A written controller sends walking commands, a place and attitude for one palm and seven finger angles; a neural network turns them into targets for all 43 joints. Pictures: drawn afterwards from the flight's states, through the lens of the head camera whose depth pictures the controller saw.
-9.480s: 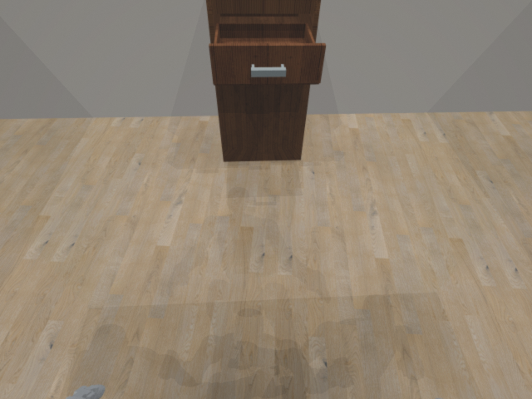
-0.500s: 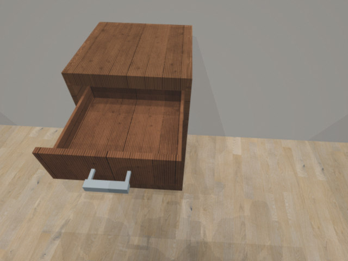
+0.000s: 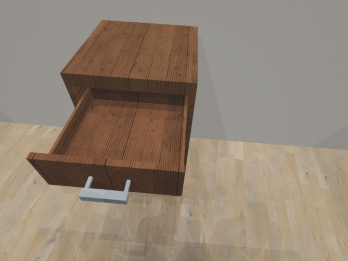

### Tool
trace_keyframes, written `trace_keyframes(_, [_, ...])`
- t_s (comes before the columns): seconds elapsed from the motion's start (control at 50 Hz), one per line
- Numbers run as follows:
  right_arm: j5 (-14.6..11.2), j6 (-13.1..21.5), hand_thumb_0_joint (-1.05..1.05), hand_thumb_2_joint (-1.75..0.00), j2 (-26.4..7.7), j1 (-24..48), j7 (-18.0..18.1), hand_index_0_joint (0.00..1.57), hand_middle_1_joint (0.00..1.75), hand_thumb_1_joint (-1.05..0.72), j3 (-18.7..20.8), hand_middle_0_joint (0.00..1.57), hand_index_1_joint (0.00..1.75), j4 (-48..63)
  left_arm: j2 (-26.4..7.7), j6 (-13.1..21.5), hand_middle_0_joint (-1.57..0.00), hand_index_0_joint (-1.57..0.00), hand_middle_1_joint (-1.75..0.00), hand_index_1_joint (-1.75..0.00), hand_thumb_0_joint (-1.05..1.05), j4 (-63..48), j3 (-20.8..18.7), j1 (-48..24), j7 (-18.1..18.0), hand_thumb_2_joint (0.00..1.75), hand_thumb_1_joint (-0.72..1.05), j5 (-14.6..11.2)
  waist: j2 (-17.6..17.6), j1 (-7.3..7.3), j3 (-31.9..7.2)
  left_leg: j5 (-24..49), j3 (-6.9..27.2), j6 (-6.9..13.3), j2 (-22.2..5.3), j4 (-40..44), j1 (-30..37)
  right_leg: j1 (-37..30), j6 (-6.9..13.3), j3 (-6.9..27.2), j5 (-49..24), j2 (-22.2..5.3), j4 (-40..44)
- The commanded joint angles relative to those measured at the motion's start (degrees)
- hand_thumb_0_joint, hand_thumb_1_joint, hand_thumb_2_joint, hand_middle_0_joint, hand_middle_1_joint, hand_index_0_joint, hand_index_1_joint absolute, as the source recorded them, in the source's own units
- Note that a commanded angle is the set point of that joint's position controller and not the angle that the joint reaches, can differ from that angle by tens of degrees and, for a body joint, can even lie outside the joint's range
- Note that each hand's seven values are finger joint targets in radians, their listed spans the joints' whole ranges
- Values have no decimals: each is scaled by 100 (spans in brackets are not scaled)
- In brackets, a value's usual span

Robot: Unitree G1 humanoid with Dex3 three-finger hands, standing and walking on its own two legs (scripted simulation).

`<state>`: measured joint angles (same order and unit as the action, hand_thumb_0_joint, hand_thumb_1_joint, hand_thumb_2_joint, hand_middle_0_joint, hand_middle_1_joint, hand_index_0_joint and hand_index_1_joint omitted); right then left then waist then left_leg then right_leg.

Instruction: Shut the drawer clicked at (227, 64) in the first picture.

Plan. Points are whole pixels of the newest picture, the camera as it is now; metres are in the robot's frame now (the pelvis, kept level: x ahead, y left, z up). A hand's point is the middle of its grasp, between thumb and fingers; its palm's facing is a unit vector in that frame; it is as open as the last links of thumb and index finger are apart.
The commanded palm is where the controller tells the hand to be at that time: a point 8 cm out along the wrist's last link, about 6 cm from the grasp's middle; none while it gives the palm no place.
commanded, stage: come to a stop and stand still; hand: left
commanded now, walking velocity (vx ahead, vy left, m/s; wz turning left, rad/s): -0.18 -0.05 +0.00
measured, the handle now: (106, 188) +0.30 +0.20 -0.05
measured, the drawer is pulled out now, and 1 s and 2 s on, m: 0.30 0.30 0.30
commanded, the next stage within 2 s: look again from close up in 0.78 s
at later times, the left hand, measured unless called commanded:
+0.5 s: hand out of the picture +0.01 +0.17 -0.17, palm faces +0.00 -0.97 -0.23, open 7.4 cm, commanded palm none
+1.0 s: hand out of the picture -0.08 +0.18 -0.17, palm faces +0.01 -0.98 -0.20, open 7.4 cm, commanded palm none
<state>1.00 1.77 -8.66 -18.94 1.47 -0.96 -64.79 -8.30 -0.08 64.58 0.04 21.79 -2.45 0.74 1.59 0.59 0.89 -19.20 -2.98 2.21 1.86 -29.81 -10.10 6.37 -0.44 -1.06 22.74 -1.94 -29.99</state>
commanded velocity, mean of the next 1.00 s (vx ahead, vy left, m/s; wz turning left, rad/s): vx -0.02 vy -0.01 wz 0.00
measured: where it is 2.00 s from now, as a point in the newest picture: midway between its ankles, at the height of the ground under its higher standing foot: outside the picture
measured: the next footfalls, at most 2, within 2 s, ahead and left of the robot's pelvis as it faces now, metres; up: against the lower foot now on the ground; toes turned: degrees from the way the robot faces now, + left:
none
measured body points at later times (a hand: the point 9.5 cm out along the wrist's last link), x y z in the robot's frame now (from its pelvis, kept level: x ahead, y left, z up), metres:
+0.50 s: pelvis -0.05 -0.01 +0.00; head -0.05 -0.01 +0.45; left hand +0.01 +0.22 -0.15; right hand +0.00 -0.25 -0.15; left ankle -0.04 +0.10 -0.73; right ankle -0.08 -0.12 -0.73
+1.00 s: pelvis -0.06 +0.00 +0.01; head -0.04 +0.00 +0.46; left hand -0.08 +0.23 -0.15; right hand -0.07 -0.23 -0.15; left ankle -0.04 +0.10 -0.73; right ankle -0.08 -0.12 -0.73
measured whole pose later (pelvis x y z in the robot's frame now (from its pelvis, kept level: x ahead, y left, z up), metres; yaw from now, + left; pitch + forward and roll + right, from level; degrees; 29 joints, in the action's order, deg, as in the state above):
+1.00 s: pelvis -0.06 +0.00 +0.01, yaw +0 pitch -1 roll +0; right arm 0.6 0.7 -9.4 -18.6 0.4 -1.3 -63.2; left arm -10.1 -0.1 61.7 1.2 19.8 -1.8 0.5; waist 0.6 -0.1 2.0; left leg -12.7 -1.8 1.9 1.2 -27.0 -13.3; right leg 9.2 -0.3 -2.1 16.5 -1.2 -26.9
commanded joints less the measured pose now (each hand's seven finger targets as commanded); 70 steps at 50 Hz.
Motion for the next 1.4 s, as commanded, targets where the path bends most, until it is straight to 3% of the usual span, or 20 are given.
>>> trace_keyframes(0.0, [-108,83,0,-90,-654,-479,191,20,30,-90,82,20,30,161,-429,118,-20,-20,-30,-30,0,-249,-71,373,-109,90,90,-70,-741,19,-14,6480,816,302,-1096,289,893,428,153,-18,-2158,-259,146])
trace_keyframes(0.1, [-129,11,0,-90,-712,-341,210,20,30,-90,206,20,30,358,-521,59,-20,-20,-30,-30,0,-417,-144,186,-122,90,90,-61,-367,-12,-178,6105,788,247,-1114,366,1032,469,107,23,-2386,-323,95])
trace_keyframes(0.14, [-111,-19,0,-90,-702,-226,197,20,30,-90,233,20,30,420,-501,41,-20,-20,-30,-30,0,-483,-173,136,-115,90,90,-48,-273,2,-197,5369,779,240,-1101,423,917,468,113,105,-2328,-352,154])
trace_keyframes(0.24, [-74,-31,0,-90,-551,-40,118,20,30,-90,216,20,30,426,-579,79,-20,-20,-30,-30,0,-548,-168,45,-91,90,90,-14,-37,-4,-311,3500,583,62,-820,535,471,88,235,315,-3165,-555,361])
trace_keyframes(0.26, [-137,-47,0,-90,-904,351,58,20,30,-90,320,20,30,918,-818,162,-20,-20,-30,-30,0,-624,-176,71,-266,90,90,74,837,-17,74,3845,456,-95,-876,-638,-5,523,18,392,-4619,-559,539])
trace_keyframes(0.28, [-68,-57,0,-90,-676,209,-34,20,30,-90,294,20,30,1103,-841,198,-20,-20,-30,-30,0,-907,-198,-11,-232,90,90,41,1144,-58,-76,1457,397,-43,-613,-540,-608,93,212,533,-4388,-797,467])
trace_keyframes(0.3, [-27,-113,0,-90,-602,432,-75,20,30,-90,293,20,30,1093,-991,217,-20,-20,-30,-30,0,-943,-170,-224,-157,90,90,25,835,-52,-217,488,178,-66,-382,-307,-634,21,385,734,-4408,-985,437])
trace_keyframes(0.32, [-20,-141,0,-90,-545,299,-75,20,30,-90,285,20,30,1085,-950,218,-20,-20,-30,-30,0,-1021,-139,-369,-137,90,90,10,765,-164,-353,270,147,-91,-357,-296,-517,215,487,728,-3391,-982,456])
trace_keyframes(0.36, [-16,-135,0,-90,-579,219,-89,20,30,-90,276,20,30,1099,-961,202,-20,-20,-30,-30,0,-1219,-137,-563,-102,90,90,2,-88,-260,-310,908,320,-76,-474,-98,-253,615,513,683,-2323,-728,348])
trace_keyframes(0.38, [-4,-114,0,-90,-646,225,-78,20,30,-90,265,20,30,1098,-922,193,-20,-20,-30,-30,0,-1264,-127,-568,-87,90,90,-12,-496,-215,-201,1325,494,-22,-629,25,-246,738,445,572,-2023,-529,263])
trace_keyframes(0.4, [-1,-93,0,-90,-682,233,-67,20,30,-90,238,20,30,1121,-908,188,-20,-20,-30,-30,0,-1290,-111,-491,-83,90,90,-3,-680,-155,-97,1747,583,26,-737,61,-303,667,409,487,-1966,-410,265])
trace_keyframes(0.42, [-12,-100,0,-90,-700,322,-59,20,30,-90,214,20,30,1130,-925,151,-20,-20,-30,-30,0,-1237,-97,-470,-67,90,90,-6,-757,-112,-5,1666,684,55,-745,159,-397,611,382,425,-1642,-350,312])
trace_keyframes(0.5, [-9,-128,0,-90,-751,363,-79,20,30,-90,179,20,30,1185,-939,87,-20,-20,-30,-30,0,-1221,-55,-547,-4,90,90,25,-278,-137,794,206,696,18,-623,568,-809,1072,387,619,-84,-296,851])
trace_keyframes(0.58, [10,-143,0,-90,-846,243,-109,20,30,-90,169,20,30,1132,-966,64,-20,-20,-30,-30,0,-1214,-54,-485,30,90,90,20,-9,-138,803,-364,696,-3,-546,750,-847,1190,360,626,619,-281,1007])
trace_keyframes(0.72, [-8,-63,0,-90,-851,90,-90,20,30,-90,139,20,30,911,-860,79,-20,-20,-30,-30,0,-1048,-46,-255,59,90,90,5,-242,-60,318,-282,883,63,-654,1039,-722,782,288,445,126,-265,841])
trace_keyframes(0.76, [-23,-45,0,-90,-815,62,-85,20,30,-90,128,20,30,831,-825,100,-20,-20,-30,-30,0,-959,-32,-181,59,90,90,-2,-128,-38,227,-71,851,63,-649,988,-656,685,287,451,-62,-300,850])
trace_keyframes(0.94, [-76,24,0,-90,-657,-131,-30,20,30,-90,63,20,30,404,-681,147,-20,-20,-30,-30,0,-516,20,68,35,90,90,-28,-87,-20,160,1236,741,70,-660,811,-293,438,251,352,-1067,-376,835])
trace_keyframes(1.12, [-89,20,0,-90,-574,-79,11,20,30,-90,62,20,30,213,-567,143,-20,-20,-30,-30,0,-270,44,165,4,90,90,-16,-110,-25,378,1595,692,61,-672,810,-147,450,199,295,-1398,-399,901])
trace_keyframes(1.22, [-83,6,0,-90,-557,-18,15,20,30,-90,65,20,30,184,-511,127,-20,-20,-30,-30,0,-227,45,171,0,90,90,-7,-127,-26,535,1400,711,57,-668,914,-150,531,182,259,-1201,-401,961])
trace_keyframes(1.38, [-78,18,0,-90,-544,1,26,20,30,-90,68,20,30,203,-506,126,-20,-20,-30,-30,0,-220,16,158,1,90,90,-7,-191,-15,409,1562,726,59,-660,945,-72,384,178,251,-1329,-414,973])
